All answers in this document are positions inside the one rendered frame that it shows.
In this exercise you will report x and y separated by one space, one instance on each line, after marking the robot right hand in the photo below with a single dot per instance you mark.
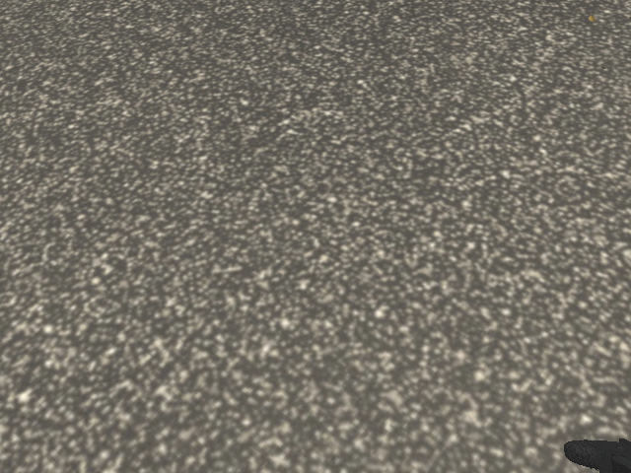
605 456

